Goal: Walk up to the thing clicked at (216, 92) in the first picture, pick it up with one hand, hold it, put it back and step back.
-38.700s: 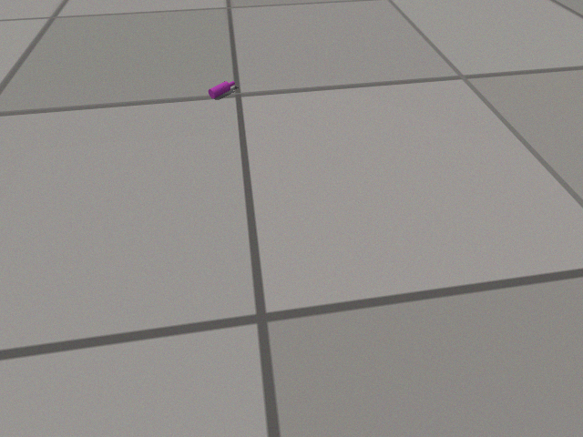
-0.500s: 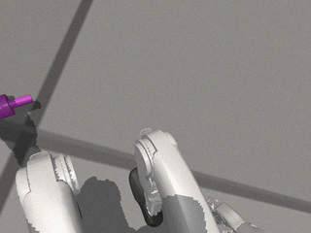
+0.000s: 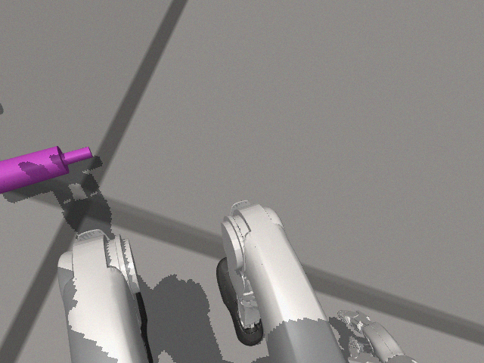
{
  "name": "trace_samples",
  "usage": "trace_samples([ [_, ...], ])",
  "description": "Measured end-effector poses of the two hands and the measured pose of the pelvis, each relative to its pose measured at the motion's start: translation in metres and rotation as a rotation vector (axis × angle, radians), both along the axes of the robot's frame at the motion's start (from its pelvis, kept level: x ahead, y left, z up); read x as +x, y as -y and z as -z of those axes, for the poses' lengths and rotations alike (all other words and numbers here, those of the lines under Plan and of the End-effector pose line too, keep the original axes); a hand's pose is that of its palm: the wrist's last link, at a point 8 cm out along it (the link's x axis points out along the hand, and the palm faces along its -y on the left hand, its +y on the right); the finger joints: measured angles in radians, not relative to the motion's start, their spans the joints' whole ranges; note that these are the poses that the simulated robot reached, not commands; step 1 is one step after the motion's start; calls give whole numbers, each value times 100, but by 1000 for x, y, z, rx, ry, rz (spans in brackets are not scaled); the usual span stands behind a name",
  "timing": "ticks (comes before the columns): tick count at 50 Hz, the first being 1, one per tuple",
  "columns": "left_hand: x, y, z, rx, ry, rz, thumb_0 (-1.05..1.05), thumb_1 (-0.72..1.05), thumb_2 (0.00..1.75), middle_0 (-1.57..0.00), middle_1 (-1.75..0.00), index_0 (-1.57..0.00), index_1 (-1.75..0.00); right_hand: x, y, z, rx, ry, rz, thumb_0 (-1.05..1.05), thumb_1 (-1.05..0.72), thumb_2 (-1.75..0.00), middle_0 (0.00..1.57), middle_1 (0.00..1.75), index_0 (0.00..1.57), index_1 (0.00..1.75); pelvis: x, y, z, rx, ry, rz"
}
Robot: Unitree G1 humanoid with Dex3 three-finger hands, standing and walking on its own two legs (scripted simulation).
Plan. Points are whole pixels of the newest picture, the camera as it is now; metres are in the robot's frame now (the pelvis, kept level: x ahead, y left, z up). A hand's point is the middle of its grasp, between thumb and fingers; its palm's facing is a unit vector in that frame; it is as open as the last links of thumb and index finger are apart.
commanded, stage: withdraw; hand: left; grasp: from above
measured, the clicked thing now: (42, 165) +0.50 +0.29 -0.32
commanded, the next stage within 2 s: home in 0.02 s
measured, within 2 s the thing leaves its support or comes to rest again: neither
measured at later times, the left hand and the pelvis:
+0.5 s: hand out of the picture +0.43 +0.31 -0.09, palm faces -0.28 -0.34 -0.90, open 10.3 cm; pelvis +0.01 +0.01 +0.04, yaw +2 degrees
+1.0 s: hand out of the picture +0.27 +0.25 +0.13, palm faces +0.04 -0.91 -0.41, open 7.4 cm; pelvis +0.03 +0.01 +0.23, yaw +7 degrees
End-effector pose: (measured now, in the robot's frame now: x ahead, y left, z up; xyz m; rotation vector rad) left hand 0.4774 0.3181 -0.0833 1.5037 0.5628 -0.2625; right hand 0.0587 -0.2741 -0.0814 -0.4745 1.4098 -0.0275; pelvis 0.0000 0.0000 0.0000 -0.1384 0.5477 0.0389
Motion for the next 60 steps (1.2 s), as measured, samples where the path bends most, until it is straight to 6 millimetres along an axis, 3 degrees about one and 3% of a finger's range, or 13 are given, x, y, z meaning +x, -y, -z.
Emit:
trace_samples([
  [7,-6,-5,45,-31,16,30,0,-49,100,-9,-100,-9,-99,-24,-3,10,-37,-96,3,1,-90,-89,20,30,20,30,2,-3,19,-16,9,6],
  [11,-6,-4,54,-42,97,45,0,-44,98,-13,-95,-13,-94,-24,-10,20,-27,-103,13,1,-89,-89,20,30,20,30,4,-5,28,-22,9,5],
  [16,-10,-3,31,-54,227,-18,0,-25,97,-20,-80,-19,-81,-5,-20,28,19,-40,39,1,-89,-89,21,30,20,30,8,-5,23,-12,-19,0],
  [22,-30,-7,-24,-112,226,-201,0,6,94,-23,-63,-22,-64,34,-33,13,103,81,62,1,-89,-89,21,30,20,30,12,-6,-12,0,-59,-13],
  [27,-67,-4,-73,-239,135,-330,0,35,97,-24,-55,-23,-55,66,-39,-21,151,168,63,1,-90,-89,21,30,20,30,15,-6,-58,17,-62,-25],
  [34,-128,5,-127,-503,87,-452,0,69,98,-24,-43,-23,-43,110,-36,-88,128,307,10,1,-90,-89,21,30,20,30,15,-5,-114,33,-17,-44],
  [45,-204,13,-207,-766,121,-701,1,87,92,-21,-32,-21,-32,170,-53,-191,116,547,-32,1,-90,-89,20,30,20,30,21,-8,-190,42,78,-85],
  [51,-230,22,-257,-881,104,-849,1,89,91,-21,-31,-21,-31,186,-73,-243,156,620,-33,1,-90,-89,21,30,20,30,35,-10,-237,57,133,-104],
  [60,-246,35,-331,-1012,105,-1003,1,90,90,-20,-30,-20,-30,190,-86,-306,166,671,3,1,-90,-89,21,30,20,30,63,-13,-300,79,223,-124],
])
